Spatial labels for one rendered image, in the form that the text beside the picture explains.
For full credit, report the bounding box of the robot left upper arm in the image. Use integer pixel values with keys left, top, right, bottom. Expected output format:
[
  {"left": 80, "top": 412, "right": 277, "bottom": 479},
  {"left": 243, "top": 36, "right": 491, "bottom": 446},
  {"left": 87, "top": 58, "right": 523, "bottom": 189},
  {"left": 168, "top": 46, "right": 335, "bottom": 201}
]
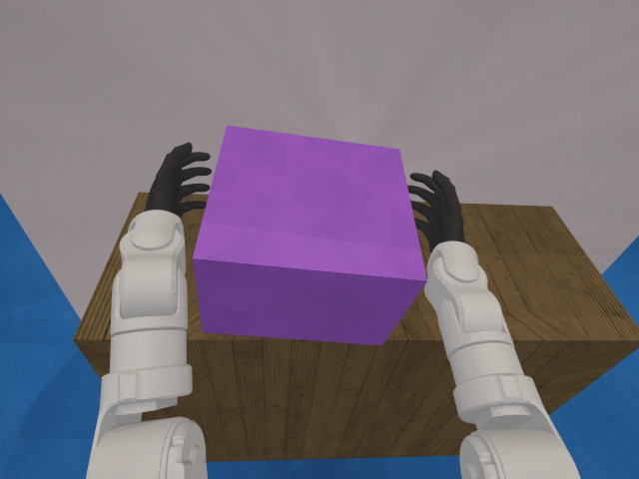
[{"left": 88, "top": 417, "right": 208, "bottom": 479}]

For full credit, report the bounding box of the robot right upper arm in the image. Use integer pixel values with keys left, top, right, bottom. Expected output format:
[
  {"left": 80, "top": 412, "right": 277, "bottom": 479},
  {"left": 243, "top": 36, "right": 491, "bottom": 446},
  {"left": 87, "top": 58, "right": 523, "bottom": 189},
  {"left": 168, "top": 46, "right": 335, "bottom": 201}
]
[{"left": 459, "top": 428, "right": 578, "bottom": 479}]

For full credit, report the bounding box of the carton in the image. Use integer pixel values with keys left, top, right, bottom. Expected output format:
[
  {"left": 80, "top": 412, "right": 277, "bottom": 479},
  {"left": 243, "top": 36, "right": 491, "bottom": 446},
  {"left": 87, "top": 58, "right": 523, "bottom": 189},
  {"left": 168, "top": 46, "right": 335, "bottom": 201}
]
[{"left": 193, "top": 125, "right": 427, "bottom": 345}]

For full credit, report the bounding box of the robot left hand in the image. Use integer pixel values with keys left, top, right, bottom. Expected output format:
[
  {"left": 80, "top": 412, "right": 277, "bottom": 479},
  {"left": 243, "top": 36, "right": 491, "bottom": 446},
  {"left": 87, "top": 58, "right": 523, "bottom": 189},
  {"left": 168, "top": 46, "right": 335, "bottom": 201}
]
[{"left": 144, "top": 143, "right": 212, "bottom": 218}]

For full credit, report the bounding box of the robot left forearm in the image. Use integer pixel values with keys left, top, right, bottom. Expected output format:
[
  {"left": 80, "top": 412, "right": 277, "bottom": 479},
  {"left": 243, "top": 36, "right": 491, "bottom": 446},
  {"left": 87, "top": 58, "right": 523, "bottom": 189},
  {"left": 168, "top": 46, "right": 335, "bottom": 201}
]
[{"left": 86, "top": 210, "right": 193, "bottom": 479}]

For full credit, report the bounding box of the pedestal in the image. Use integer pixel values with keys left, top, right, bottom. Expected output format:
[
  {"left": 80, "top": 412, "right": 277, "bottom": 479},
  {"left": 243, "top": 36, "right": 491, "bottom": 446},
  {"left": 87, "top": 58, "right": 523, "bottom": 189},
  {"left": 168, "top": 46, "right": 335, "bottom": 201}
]
[{"left": 73, "top": 193, "right": 639, "bottom": 462}]

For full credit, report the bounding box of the robot right forearm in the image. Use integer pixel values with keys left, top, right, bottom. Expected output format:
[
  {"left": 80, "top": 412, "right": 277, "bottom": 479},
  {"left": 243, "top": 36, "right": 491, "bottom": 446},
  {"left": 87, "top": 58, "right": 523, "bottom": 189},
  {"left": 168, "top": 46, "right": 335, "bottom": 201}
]
[{"left": 424, "top": 241, "right": 581, "bottom": 479}]

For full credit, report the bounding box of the robot right hand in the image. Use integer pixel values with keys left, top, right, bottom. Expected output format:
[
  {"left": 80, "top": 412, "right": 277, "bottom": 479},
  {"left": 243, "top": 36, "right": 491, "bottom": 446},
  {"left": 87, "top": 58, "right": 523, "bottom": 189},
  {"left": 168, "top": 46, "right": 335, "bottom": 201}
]
[{"left": 407, "top": 170, "right": 465, "bottom": 253}]

